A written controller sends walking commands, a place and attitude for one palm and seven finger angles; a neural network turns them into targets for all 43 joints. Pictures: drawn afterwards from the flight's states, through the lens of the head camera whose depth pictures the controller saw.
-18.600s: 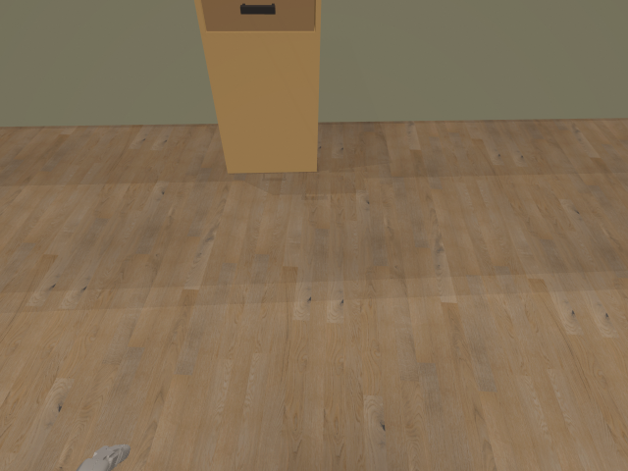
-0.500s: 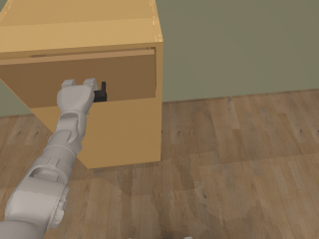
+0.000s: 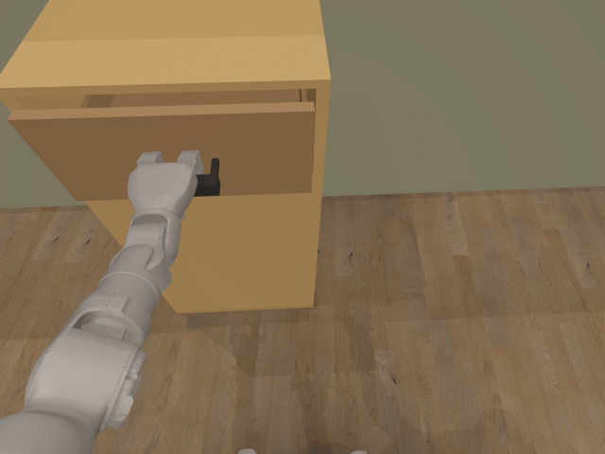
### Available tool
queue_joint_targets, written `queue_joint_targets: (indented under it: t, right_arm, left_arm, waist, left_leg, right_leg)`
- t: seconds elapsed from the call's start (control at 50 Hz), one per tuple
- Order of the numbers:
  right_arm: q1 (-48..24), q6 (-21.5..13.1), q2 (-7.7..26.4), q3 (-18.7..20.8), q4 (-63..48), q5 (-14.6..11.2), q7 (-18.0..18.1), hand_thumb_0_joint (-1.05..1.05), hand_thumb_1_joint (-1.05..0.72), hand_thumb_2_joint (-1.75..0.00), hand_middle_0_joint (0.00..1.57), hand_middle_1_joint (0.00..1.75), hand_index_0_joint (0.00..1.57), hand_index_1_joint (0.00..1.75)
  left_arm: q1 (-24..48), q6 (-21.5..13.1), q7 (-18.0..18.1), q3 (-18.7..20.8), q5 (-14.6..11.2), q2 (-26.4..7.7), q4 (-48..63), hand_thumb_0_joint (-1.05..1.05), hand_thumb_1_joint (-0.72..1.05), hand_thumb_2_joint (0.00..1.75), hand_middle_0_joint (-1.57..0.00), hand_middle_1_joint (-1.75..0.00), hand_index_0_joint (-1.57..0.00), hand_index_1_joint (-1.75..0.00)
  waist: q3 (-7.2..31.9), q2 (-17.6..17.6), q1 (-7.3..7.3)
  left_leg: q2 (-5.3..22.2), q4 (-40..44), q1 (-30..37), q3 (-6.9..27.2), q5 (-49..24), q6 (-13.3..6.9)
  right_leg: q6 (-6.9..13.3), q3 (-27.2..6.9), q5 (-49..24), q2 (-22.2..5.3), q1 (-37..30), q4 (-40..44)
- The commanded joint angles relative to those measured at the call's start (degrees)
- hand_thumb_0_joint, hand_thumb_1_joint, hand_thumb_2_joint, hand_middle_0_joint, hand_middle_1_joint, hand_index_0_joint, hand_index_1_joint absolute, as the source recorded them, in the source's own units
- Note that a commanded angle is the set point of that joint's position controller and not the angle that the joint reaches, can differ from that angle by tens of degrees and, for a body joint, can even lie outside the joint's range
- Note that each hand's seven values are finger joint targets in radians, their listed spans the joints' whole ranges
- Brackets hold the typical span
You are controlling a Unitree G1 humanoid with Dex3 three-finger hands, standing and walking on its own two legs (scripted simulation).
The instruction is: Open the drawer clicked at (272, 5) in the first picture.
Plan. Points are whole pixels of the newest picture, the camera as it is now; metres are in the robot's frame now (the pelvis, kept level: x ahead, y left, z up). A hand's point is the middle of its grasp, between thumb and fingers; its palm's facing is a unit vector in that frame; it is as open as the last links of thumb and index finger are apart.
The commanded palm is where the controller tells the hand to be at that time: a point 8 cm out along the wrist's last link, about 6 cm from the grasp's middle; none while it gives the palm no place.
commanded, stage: pull the drawer open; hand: left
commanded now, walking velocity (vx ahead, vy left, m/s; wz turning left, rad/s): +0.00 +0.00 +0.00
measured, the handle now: (178, 175) +0.51 +0.18 +0.04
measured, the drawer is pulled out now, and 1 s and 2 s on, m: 0.04 0.22 0.30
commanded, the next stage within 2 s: open the thumb to release the handle in 1.62 s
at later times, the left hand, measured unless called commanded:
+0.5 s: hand (170, 252) +0.39 +0.18 +0.01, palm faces +0.00 -0.08 -1.00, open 5.5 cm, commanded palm +0.34 +0.18 +0.06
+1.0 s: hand (159, 327) +0.28 +0.17 +0.01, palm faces +0.01 -0.12 -0.99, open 5.6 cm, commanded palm +0.23 +0.18 +0.06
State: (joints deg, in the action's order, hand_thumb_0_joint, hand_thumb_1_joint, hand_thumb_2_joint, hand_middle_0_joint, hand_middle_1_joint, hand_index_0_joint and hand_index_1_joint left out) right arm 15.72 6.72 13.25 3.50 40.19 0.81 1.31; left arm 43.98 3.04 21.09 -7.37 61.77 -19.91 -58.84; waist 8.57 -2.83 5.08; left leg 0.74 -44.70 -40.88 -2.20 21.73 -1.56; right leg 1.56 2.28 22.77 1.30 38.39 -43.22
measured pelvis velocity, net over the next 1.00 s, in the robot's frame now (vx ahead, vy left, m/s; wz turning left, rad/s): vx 0.02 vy -0.01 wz -0.01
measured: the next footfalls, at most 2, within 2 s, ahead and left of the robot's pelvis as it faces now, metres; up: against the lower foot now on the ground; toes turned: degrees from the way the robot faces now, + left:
none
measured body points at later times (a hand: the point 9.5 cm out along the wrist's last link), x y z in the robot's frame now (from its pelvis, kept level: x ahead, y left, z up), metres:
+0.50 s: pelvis +0.02 +0.00 +0.01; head +0.07 -0.01 +0.46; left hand +0.38 +0.18 +0.07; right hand +0.12 -0.26 -0.11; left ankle -0.01 +0.10 -0.71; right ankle -0.03 -0.10 -0.71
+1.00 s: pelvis +0.02 -0.01 +0.01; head +0.05 -0.04 +0.46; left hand +0.28 +0.18 +0.07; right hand +0.21 -0.23 -0.10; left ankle -0.01 +0.10 -0.71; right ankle -0.03 -0.10 -0.71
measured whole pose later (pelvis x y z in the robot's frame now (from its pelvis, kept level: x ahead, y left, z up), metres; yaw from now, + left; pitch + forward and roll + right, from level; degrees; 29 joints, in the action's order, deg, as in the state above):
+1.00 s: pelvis +0.02 -0.01 +0.01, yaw -1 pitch +10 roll +1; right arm 7.4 5.8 12.4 0.9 34.1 0.6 -2.4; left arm -10.1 7.1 20.2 -11.2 61.2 -16.1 -4.1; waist 7.7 -3.3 -1.8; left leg 0.4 -40.2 -26.7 -3.3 22.9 -0.6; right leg 2.1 0.7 24.8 1.3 25.8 -41.0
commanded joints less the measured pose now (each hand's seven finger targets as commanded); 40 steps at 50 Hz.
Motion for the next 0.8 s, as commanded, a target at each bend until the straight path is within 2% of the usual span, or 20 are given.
queue_joint_targets:
  t: [0.0, 0.04, 0.08, 0.12, 0.18, 0.22, 0.26, 0.28, 0.32, 0.34, 0.36, 0.4, 0.42, 0.48, 0.5, 0.52, 0.6, 0.7, 0.74, 0.78]
  right_arm:
    - [6.81, -0.79, 8.03, 3.07, -4.89, -0.09, 0.16, 0.00, -0.90, -0.90, 0.20, 0.30, 0.20, 0.30]
    - [5.92, -0.85, 8.04, 3.09, -5.84, -0.36, -0.19, 0.00, -0.90, -0.90, 0.20, 0.30, 0.20, 0.30]
    - [5.00, -0.86, 8.26, 3.16, -6.48, -0.60, -0.40, 0.00, -0.90, -0.90, 0.20, 0.30, 0.20, 0.30]
    - [4.50, -0.90, 8.35, 3.28, -6.91, -0.89, -0.54, 0.00, -0.90, -0.90, 0.20, 0.30, 0.20, 0.30]
    - [3.51, -0.93, 8.72, 3.49, -6.77, -1.10, -0.75, 0.00, -0.90, -0.90, 0.20, 0.30, 0.20, 0.30]
    - [2.76, -0.93, 8.56, 3.41, -7.03, -1.33, -0.91, 0.00, -0.90, -0.90, 0.20, 0.30, 0.20, 0.30]
    - [1.92, -1.21, 8.36, 3.67, -7.32, -1.35, -1.18, 0.00, -0.90, -0.90, 0.20, 0.30, 0.20, 0.30]
    - [1.32, -1.09, 8.68, 3.57, -7.32, -1.33, -1.20, 0.00, -0.90, -0.90, 0.20, 0.30, 0.20, 0.30]
    - [0.22, -1.03, 8.46, 3.09, -7.69, -1.49, -1.09, 0.00, -0.90, -0.90, 0.20, 0.30, 0.20, 0.30]
    - [-0.41, -1.18, 8.29, 3.00, -8.07, -1.55, -1.20, 0.00, -0.90, -0.90, 0.20, 0.30, 0.20, 0.30]
    - [-0.86, -1.19, 8.28, 2.97, -8.17, -1.61, -1.20, 0.00, -0.90, -0.90, 0.20, 0.30, 0.20, 0.30]
    - [-2.15, -1.09, 8.08, 2.94, -8.97, -1.59, -1.33, 0.00, -0.90, -0.90, 0.20, 0.30, 0.20, 0.30]
    - [-2.82, -1.21, 7.95, 2.78, -9.41, -1.59, -1.41, 0.00, -0.90, -0.90, 0.20, 0.30, 0.20, 0.30]
    - [-4.75, -1.25, 8.05, 2.33, -10.12, -1.63, -1.39, 0.00, -0.90, -0.90, 0.20, 0.30, 0.20, 0.30]
    - [-5.34, -1.35, 7.71, 2.16, -10.68, -1.68, -1.49, 0.00, -0.90, -0.90, 0.20, 0.30, 0.20, 0.30]
    - [-5.93, -1.49, 7.52, 1.99, -11.03, -1.66, -1.59, 0.00, -0.90, -0.90, 0.20, 0.30, 0.20, 0.30]
    - [-8.21, -1.84, 6.94, 1.49, -12.33, -1.43, -1.94, 0.00, -0.90, -0.90, 0.20, 0.30, 0.20, 0.30]
    - [-10.21, -2.44, 6.39, 0.75, -12.85, -1.18, -2.30, 0.00, -0.90, -0.90, 0.20, 0.30, 0.20, 0.30]
    - [-11.23, -2.78, 5.87, 0.57, -13.69, -1.13, -2.70, 0.00, -0.90, -0.90, 0.20, 0.30, 0.20, 0.30]
    - [-11.94, -2.94, 5.83, 0.49, -13.90, -0.97, -3.05, 0.00, -0.90, -0.90, 0.20, 0.30, 0.20, 0.30]
  left_arm:
    - [11.99, -2.28, 0.75, 3.19, -1.63, -6.98, 13.64, 0.00, 0.90, 0.90, -0.40, -1.35, -0.40, -1.35]
    - [6.45, -2.49, 0.45, 2.55, -2.14, -5.60, 15.97, 0.00, 0.90, 0.90, -0.40, -1.35, -0.40, -1.35]
    - [1.50, -2.40, 0.54, 3.50, -2.38, -6.34, 18.57, 0.00, 0.90, 0.90, -0.40, -1.35, -0.40, -1.35]
    - [-1.89, -2.02, 0.85, 2.96, -2.47, -5.74, 22.05, 0.00, 0.90, 0.90, -0.40, -1.35, -0.40, -1.35]
    - [-6.35, -0.76, 1.60, 4.50, -2.46, -7.39, 25.55, 0.00, 0.90, 0.90, -0.40, -1.35, -0.40, -1.35]
    - [-9.69, 0.41, 1.98, 4.33, -2.20, -7.10, 27.73, 0.00, 0.90, 0.90, -0.40, -1.35, -0.40, -1.35]
    - [-11.60, 1.32, 2.31, 3.06, -2.37, -5.31, 32.09, 0.00, 0.90, 0.90, -0.40, -1.35, -0.40, -1.35]
    - [-13.38, 2.01, 2.47, 4.51, -2.43, -7.03, 32.58, 0.00, 0.90, 0.90, -0.40, -1.35, -0.40, -1.35]
    - [-15.46, 3.33, 2.39, 3.78, -2.40, -6.42, 33.90, 0.00, 0.90, 0.90, -0.40, -1.35, -0.40, -1.35]
    - [-16.75, 4.04, 2.29, 2.63, -2.56, -4.90, 34.76, 0.00, 0.90, 0.90, -0.40, -1.35, -0.40, -1.35]
    - [-17.74, 4.55, 2.18, 2.63, -2.66, -4.82, 35.54, 0.00, 0.90, 0.90, -0.40, -1.35, -0.40, -1.35]
    - [-20.70, 5.36, 1.96, 2.80, -2.45, -4.98, 39.11, 0.00, 0.90, 0.90, -0.40, -1.35, -0.40, -1.35]
    - [-21.49, 5.81, 1.70, 0.86, -2.78, -2.80, 40.55, 0.00, 0.90, 0.90, -0.40, -1.35, -0.40, -1.35]
    - [-25.77, 6.60, 1.12, 2.01, -2.69, -3.99, 42.25, 0.00, 0.90, 0.90, -0.40, -1.35, -0.40, -1.35]
    - [-26.63, 6.63, 0.88, 0.44, -2.67, -2.13, 44.11, 0.00, 0.90, 0.90, -0.40, -1.35, -0.40, -1.35]
    - [-27.52, 6.67, 0.73, -0.28, -2.60, -1.33, 44.89, 0.00, 0.90, 0.90, -0.40, -1.35, -0.40, -1.35]
    - [-32.87, 6.48, 0.52, -0.07, -1.96, -1.50, 49.98, 0.00, 0.90, 0.90, -0.40, -1.35, -0.40, -1.35]
    - [-37.62, 6.18, 0.41, -0.59, -1.25, -0.92, 52.78, 0.00, 0.90, 0.90, -0.40, -1.35, -0.40, -1.35]
    - [-42.15, 6.01, 0.50, -1.35, -1.24, -0.12, 55.81, 0.00, 0.90, 0.90, -0.40, -1.35, -0.40, -1.35]
    - [-43.93, 5.87, 0.35, -2.04, -1.37, 0.29, 58.28, 0.00, 0.90, 0.90, -0.40, -1.35, -0.40, -1.35]
  waist:
    - [25.91, 0.50, -1.53]
    - [23.73, 1.43, -2.32]
    - [23.20, 2.55, -3.23]
    - [22.08, 3.58, -3.37]
    - [20.94, 4.31, -3.74]
    - [19.32, 3.95, -4.11]
    - [20.15, 2.55, -4.14]
    - [19.83, 2.78, -4.49]
    - [18.01, 2.53, -4.72]
    - [17.06, 1.90, -4.64]
    - [16.81, 2.82, -4.77]
    - [18.24, 1.72, -5.38]
    - [18.14, 1.82, -5.26]
    - [16.61, 3.80, -5.80]
    - [16.57, 2.75, -5.86]
    - [15.30, 3.52, -5.73]
    - [16.15, 2.23, -7.01]
    - [13.00, 3.36, -7.10]
    - [14.00, 2.46, -8.03]
    - [14.16, 2.71, -7.93]
  left_leg:
    - [-1.39, 1.81, 19.22, 0.59, -31.66, -0.84]
    - [-1.28, 2.64, 18.22, 0.25, -30.61, -0.90]
    - [-1.39, 3.40, 17.38, -0.01, -29.98, -0.96]
    - [-1.34, 4.09, 17.33, -0.16, -30.25, -1.07]
    - [-1.32, 4.79, 17.59, -0.23, -30.82, -1.03]
    - [-1.32, 5.43, 18.03, -0.27, -31.07, -0.90]
    - [-1.01, 5.58, 20.67, -0.21, -33.29, -0.87]
    - [-0.98, 5.59, 20.77, -0.30, -34.16, -0.77]
    - [-1.15, 6.29, 20.47, -0.27, -33.08, -0.59]
    - [-1.04, 6.54, 21.15, -0.20, -33.36, -0.54]
    - [-0.95, 6.53, 21.57, -0.12, -33.99, -0.53]
    - [-0.68, 6.43, 23.69, 0.17, -37.46, -0.43]
    - [-0.70, 6.28, 24.40, 0.17, -37.58, -0.42]
    - [-0.65, 6.56, 24.18, 0.48, -37.78, -0.27]
    - [-0.66, 6.60, 24.74, 0.50, -37.92, -0.28]
    - [-0.63, 6.53, 24.80, 0.61, -37.41, -0.28]
    - [-0.74, 6.23, 26.10, 0.56, -38.58, -0.07]
    - [-1.01, 5.98, 25.21, 0.68, -36.41, 0.16]
    - [-1.14, 5.70, 25.71, 0.74, -37.64, 0.25]
    - [-1.04, 5.39, 26.27, 0.99, -38.46, 0.31]
  right_leg:
    - [0.37, -1.38, -30.67, 1.83, -12.49, 3.66]
    - [0.41, -1.18, -30.36, 1.96, -13.24, 4.34]
    - [0.53, -1.48, -31.00, 1.94, -15.20, 4.92]
    - [0.41, -1.38, -32.35, 1.98, -16.11, 5.21]
    - [0.45, -1.69, -33.57, 1.92, -17.51, 5.85]
    - [0.41, -1.50, -33.45, 1.96, -17.49, 5.96]
    - [0.43, -1.31, -33.31, 1.98, -17.25, 6.26]
    - [0.52, -1.51, -34.04, 1.96, -17.83, 6.43]
    - [0.45, -1.31, -33.20, 1.97, -17.85, 6.45]
    - [0.49, -1.00, -32.44, 1.98, -17.31, 6.67]
    - [0.49, -0.92, -32.63, 2.02, -17.48, 6.68]
    - [0.46, -1.03, -33.67, 1.86, -18.11, 6.31]
    - [0.36, -0.87, -33.69, 1.87, -17.82, 6.45]
    - [0.41, -0.90, -33.76, 1.82, -18.51, 6.47]
    - [0.32, -0.74, -33.56, 1.68, -18.11, 6.31]
    - [0.30, -0.44, -32.93, 1.74, -17.48, 6.36]
    - [0.42, -0.71, -33.83, 1.46, -18.32, 5.84]
    - [0.45, -0.70, -33.21, 1.51, -17.50, 5.64]
    - [0.53, -0.86, -34.21, 1.40, -18.42, 5.06]
    - [0.50, -0.89, -35.09, 1.24, -18.73, 4.89]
